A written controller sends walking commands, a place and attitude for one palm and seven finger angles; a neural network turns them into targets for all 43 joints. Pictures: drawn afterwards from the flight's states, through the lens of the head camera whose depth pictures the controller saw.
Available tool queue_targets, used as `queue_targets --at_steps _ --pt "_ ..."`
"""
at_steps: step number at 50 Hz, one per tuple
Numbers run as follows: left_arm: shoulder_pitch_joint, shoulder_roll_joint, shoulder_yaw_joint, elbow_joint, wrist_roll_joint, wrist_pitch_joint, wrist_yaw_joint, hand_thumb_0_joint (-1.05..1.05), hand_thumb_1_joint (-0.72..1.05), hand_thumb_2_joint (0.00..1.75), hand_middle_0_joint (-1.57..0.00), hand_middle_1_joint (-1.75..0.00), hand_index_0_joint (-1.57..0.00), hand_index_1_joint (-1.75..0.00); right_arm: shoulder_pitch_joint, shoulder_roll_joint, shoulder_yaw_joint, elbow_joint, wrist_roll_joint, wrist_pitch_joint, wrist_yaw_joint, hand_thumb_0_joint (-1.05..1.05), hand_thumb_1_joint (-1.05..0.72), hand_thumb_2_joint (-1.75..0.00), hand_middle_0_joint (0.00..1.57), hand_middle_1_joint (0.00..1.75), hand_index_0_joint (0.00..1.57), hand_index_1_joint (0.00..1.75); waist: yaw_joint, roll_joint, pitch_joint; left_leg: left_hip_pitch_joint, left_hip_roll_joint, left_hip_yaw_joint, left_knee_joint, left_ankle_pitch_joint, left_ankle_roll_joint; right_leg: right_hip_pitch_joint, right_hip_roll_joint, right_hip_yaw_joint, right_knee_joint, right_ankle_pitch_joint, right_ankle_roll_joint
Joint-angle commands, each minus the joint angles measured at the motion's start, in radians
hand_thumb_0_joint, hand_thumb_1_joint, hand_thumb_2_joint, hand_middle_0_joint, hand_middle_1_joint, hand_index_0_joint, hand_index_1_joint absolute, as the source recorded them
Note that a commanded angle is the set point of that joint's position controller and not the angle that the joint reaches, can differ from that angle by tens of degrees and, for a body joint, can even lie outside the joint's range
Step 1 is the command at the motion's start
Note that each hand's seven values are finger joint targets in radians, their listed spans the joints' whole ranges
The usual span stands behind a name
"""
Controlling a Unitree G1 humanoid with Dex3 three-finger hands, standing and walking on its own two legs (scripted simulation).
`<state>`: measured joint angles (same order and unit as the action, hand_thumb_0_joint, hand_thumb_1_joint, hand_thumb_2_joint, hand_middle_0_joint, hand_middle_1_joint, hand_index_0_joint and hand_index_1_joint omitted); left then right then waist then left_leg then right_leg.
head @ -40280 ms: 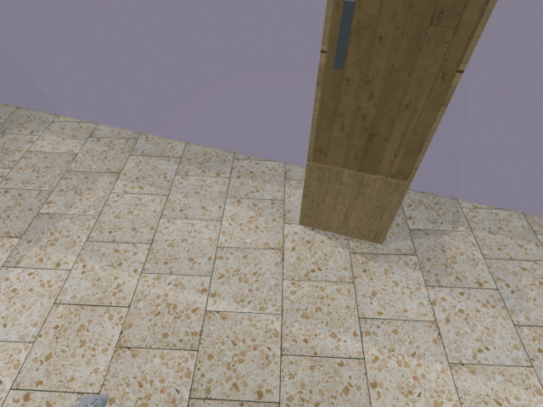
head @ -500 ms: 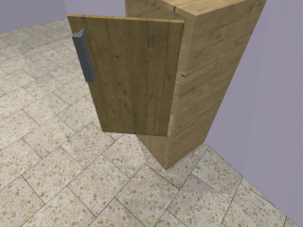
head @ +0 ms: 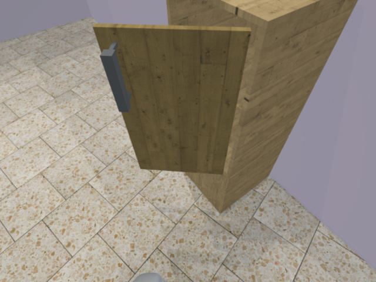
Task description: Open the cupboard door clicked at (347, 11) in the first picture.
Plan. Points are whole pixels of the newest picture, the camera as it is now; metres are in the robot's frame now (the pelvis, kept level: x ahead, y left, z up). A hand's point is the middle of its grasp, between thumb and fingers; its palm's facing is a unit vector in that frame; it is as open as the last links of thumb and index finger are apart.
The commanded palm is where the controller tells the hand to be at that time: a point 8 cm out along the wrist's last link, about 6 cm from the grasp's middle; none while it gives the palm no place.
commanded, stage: come to a stop and stand still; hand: left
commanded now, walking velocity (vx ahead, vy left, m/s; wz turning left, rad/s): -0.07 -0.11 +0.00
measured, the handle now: (119, 78) +0.54 +0.22 +0.13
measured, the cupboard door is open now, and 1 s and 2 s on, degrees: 48 48 48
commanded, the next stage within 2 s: look again from close up in 0.80 s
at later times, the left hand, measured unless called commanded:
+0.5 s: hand out of the picture +0.04 +0.19 -0.17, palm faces -0.01 -0.97 -0.25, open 7.4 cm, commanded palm none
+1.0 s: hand out of the picture +0.01 +0.18 -0.17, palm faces -0.04 -0.98 -0.20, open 7.4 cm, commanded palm none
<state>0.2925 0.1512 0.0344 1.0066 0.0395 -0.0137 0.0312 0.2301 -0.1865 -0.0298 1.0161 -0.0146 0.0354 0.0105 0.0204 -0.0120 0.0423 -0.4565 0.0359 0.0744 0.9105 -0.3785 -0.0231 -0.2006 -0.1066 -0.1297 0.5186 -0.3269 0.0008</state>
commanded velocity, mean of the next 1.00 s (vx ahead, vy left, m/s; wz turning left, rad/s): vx -0.03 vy -0.04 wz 0.00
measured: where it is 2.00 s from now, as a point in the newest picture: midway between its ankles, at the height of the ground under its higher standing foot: outside the picture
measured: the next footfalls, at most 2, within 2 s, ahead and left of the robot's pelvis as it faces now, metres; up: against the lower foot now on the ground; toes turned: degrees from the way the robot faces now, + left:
left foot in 0.10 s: +0.04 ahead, +0.12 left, +0.00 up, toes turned +3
right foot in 0.38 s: +0.03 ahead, -0.08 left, +0.00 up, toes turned -5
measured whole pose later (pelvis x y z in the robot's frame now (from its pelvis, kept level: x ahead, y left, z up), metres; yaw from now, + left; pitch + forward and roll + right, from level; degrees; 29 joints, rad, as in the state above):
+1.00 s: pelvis +0.00 +0.01 +0.00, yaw -2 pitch +0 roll +0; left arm 0.31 0.17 -0.02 1.07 0.01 -0.01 0.03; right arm 0.32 -0.15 0.03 1.10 -0.02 -0.01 -0.01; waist -0.01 0.00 0.01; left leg -0.22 0.02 0.11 0.45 -0.24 0.02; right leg -0.21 0.02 -0.08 0.46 -0.25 -0.05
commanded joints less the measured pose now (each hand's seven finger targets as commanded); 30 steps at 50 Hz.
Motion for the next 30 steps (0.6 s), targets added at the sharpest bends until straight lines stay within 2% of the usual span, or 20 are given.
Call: queue_targets --at_steps 1,2,3,4,5,6,7,8,11,15,17,18,19,20,21,23,25,27,28,30 --pt "0.031 0.194 0.044 -0.036 -0.003 -0.002 0.007 0.0 0.9 0.9 -0.2 -0.3 -0.2 -0.3 0.046 0.003 -0.005 -0.049 0.003 -0.036 -0.004 0.0 -0.9 -0.9 0.2 0.3 0.2 0.3 -0.011 -0.177 -0.022 0.17 -0.036 0.06 -0.295 0.139 -0.007 -0.039 -0.124 0.078 -0.103 0.39 -0.105" --pt "0.03 0.194 0.043 -0.031 -0.009 0.004 0.007 0.0 0.9 0.9 -0.2 -0.3 -0.2 -0.3 0.081 -0.011 -0.004 -0.036 0.001 -0.043 -0.007 0.0 -0.9 -0.9 0.2 0.3 0.2 0.3 -0.027 -0.15 -0.047 0.251 -0.034 0.067 -0.4 0.223 -0.007 -0.05 -0.098 0.066 -0.047 0.35 -0.08" --pt "0.053 0.168 0.037 -0.029 -0.014 0.01 0.007 0.0 0.9 0.9 -0.2 -0.3 -0.2 -0.3 0.115 -0.048 -0.011 -0.025 -0.001 -0.052 -0.013 0.0 -0.9 -0.9 0.2 0.3 0.2 0.3 -0.034 -0.053 -0.078 0.347 0.015 0.027 -0.465 0.349 0.001 -0.073 -0.068 0.059 0.04 0.267 -0.052" --pt "0.096 0.118 0.027 -0.031 -0.022 0.018 0.006 0.0 0.9 0.9 -0.2 -0.3 -0.2 -0.3 0.135 -0.122 -0.022 -0.032 -0.007 -0.061 -0.02 0.0 -0.9 -0.9 0.2 0.3 0.2 0.3 -0.024 0.136 -0.115 0.411 0.179 -0.157 -0.484 0.614 0.067 -0.149 0.001 0.025 0.121 0.019 -0.002" --pt "0.107 0.084 0.017 -0.036 -0.025 0.023 0.008 0.0 0.9 0.9 -0.2 -0.3 -0.2 -0.3 0.142 -0.174 -0.028 -0.041 -0.008 -0.057 -0.026 0.0 -0.9 -0.9 0.2 0.3 0.2 0.3 -0.026 0.236 -0.116 0.345 0.303 -0.273 -0.543 0.72 0.157 -0.142 0.043 0.028 0.211 -0.236 0.013" --pt "0.09 0.092 0.012 -0.051 -0.021 0.023 0.009 0.0 0.9 0.9 -0.2 -0.3 -0.2 -0.3 0.113 -0.191 -0.03 -0.052 -0.008 -0.057 -0.034 0.0 -0.9 -0.9 0.2 0.3 0.2 0.3 -0.023 0.187 -0.059 0.264 0.342 -0.332 -0.569 0.71 0.214 -0.154 0.053 0.064 0.296 -0.292 0.008" --pt "0.076 0.076 0.011 -0.033 -0.022 0.028 0.01 0.0 0.9 0.9 -0.2 -0.3 -0.2 -0.3 0.088 -0.173 -0.027 -0.036 -0.012 -0.063 -0.048 0.0 -0.9 -0.9 0.2 0.3 0.2 0.3 -0.025 0.285 -0.076 0.288 0.332 -0.327 -0.587 0.762 0.22 -0.174 0.048 0.091 0.36 -0.284 0.005" --pt "0.069 0.092 0.013 -0.022 -0.024 0.032 0.007 0.0 0.9 0.9 -0.2 -0.3 -0.2 -0.3 0.06 -0.151 -0.021 -0.033 -0.012 -0.058 -0.054 0.0 -0.9 -0.9 0.2 0.3 0.2 0.3 -0.024 0.3 -0.073 0.272 0.318 -0.286 -0.569 0.793 0.217 -0.174 0.039 0.118 0.402 -0.256 0.001" --pt "0.04 0.092 0.018 -0.028 -0.022 0.039 -0.01 0.0 0.9 0.9 -0.2 -0.3 -0.2 -0.3 0.015 -0.147 -0.031 -0.046 -0.017 -0.046 -0.059 0.0 -0.9 -0.9 0.2 0.3 0.2 0.3 -0.025 0.193 -0.063 0.284 0.289 -0.204 -0.535 0.792 0.212 -0.192 0.05 0.099 0.366 -0.21 0.006" --pt "0.057 0.076 0.023 -0.043 -0.02 0.046 -0.016 0.0 0.9 0.9 -0.2 -0.3 -0.2 -0.3 -0.001 -0.173 -0.053 -0.058 -0.019 -0.033 -0.057 0.0 -0.9 -0.9 0.2 0.3 0.2 0.3 -0.019 0.187 -0.109 0.245 0.275 -0.183 -0.537 0.607 0.193 -0.119 0.074 0.079 0.24 -0.137 0.001" --pt "0.121 0.077 0.025 -0.026 -0.017 0.033 -0.016 0.0 0.9 0.9 -0.2 -0.3 -0.2 -0.3 -0.025 -0.16 -0.051 -0.065 -0.013 -0.029 -0.052 0.0 -0.9 -0.9 0.2 0.3 0.2 0.3 0.014 0.126 -0.119 0.177 0.228 -0.14 -0.473 0.441 0.142 0.01 0.077 0.066 0.009 0.046 0.002" --pt "0.131 0.108 0.029 -0.028 -0.009 0.024 -0.011 0.0 0.9 0.9 -0.2 -0.3 -0.2 -0.3 -0.013 -0.119 -0.047 -0.069 -0.006 -0.027 -0.046 0.0 -0.9 -0.9 0.2 0.3 0.2 0.3 0.015 0.019 -0.108 0.11 0.157 -0.102 -0.4 0.266 0.092 0.066 0.034 0.135 -0.126 0.129 -0.001" --pt "0.125 0.139 0.012 -0.038 -0.004 0.024 0.025 0.0 0.9 0.9 -0.2 -0.3 -0.2 -0.3 -0.068 -0.143 -0.048 -0.118 0.019 -0.04 -0.043 0.0 -0.9 -0.9 0.2 0.3 0.2 0.3 0.021 -0.1 -0.078 0.157 0.089 0.015 -0.249 0.131 0.014 -0.033 -0.066 0.265 -0.191 0.416 -0.006" --pt "0.023 0.199 0.007 -0.101 -0.004 0.013 0.015 0.0 0.9 0.9 -0.2 -0.3 -0.2 -0.3 -0.039 -0.064 -0.035 -0.156 0.005 -0.018 -0.02 0.0 -0.9 -0.9 0.2 0.3 0.2 0.3 -0.028 -0.145 -0.057 0.096 0.002 0.016 -0.119 -0.06 0.008 -0.124 -0.125 0.319 -0.244 0.051 -0.082" --pt "-0.004 0.184 0.013 -0.114 -0.005 -0.005 0.017 0.0 0.9 0.9 -0.2 -0.3 -0.2 -0.3 -0.03 -0.062 -0.027 -0.155 -0.009 -0.002 -0.009 0.0 -0.9 -0.9 0.2 0.3 0.2 0.3 -0.023 -0.171 -0.072 0.05 0.011 -0.019 -0.04 -0.048 0.019 -0.107 -0.136 0.362 -0.28 -0.046 -0.12" --pt "-0.032 0.166 0.017 -0.13 -0.004 -0.016 0.024 0.0 0.9 0.9 -0.2 -0.3 -0.2 -0.3 -0.007 -0.066 -0.033 -0.155 -0.008 -0.011 -0.01 0.0 -0.9 -0.9 0.2 0.3 0.2 0.3 -0.051 -0.1 -0.024 0.023 0.019 -0.041 0.012 -0.019 0.035 -0.095 -0.127 0.31 -0.211 0.184 -0.166" --pt "-0.03 0.17 0.02 -0.137 -0.002 -0.011 0.023 0.0 0.9 0.9 -0.2 -0.3 -0.2 -0.3 0.009 -0.046 -0.023 -0.158 -0.002 -0.017 -0.015 0.0 -0.9 -0.9 0.2 0.3 0.2 0.3 -0.044 -0.138 -0.025 0.069 0.01 -0.024 -0.104 -0.057 0.035 -0.092 -0.116 0.271 -0.189 0.201 -0.183" --pt "-0.024 0.167 0.015 -0.128 -0.011 -0.009 0.019 0.0 0.9 0.9 -0.2 -0.3 -0.2 -0.3 0.05 -0.029 -0.011 -0.132 -0.004 -0.026 -0.018 0.0 -0.9 -0.9 0.2 0.3 0.2 0.3 -0.045 -0.097 -0.028 0.188 -0.013 0.002 -0.296 0.021 0.035 -0.114 -0.076 0.232 -0.158 0.139 -0.144" --pt "-0.031 0.159 0.01 -0.12 -0.018 -0.007 0.018 0.0 0.9 0.9 -0.2 -0.3 -0.2 -0.3 0.083 -0.03 -0.007 -0.113 -0.004 -0.032 -0.019 0.0 -0.9 -0.9 0.2 0.3 0.2 0.3 -0.06 -0.088 -0.015 0.248 -0.003 -0.007 -0.387 0.077 0.041 -0.156 -0.058 0.224 -0.151 0.054 -0.115" --pt "-0.017 0.123 -0.001 -0.116 -0.026 -0.005 0.014 0.0 0.9 0.9 -0.2 -0.3 -0.2 -0.3 0.099 -0.071 0.0 -0.093 -0.01 -0.048 -0.023 0.0 -0.9 -0.9 0.2 0.3 0.2 0.3 -0.038 0.049 0.039 0.231 0.096 -0.126 -0.507 0.157 0.085 -0.181 0.027 0.182 -0.116 -0.021 -0.055"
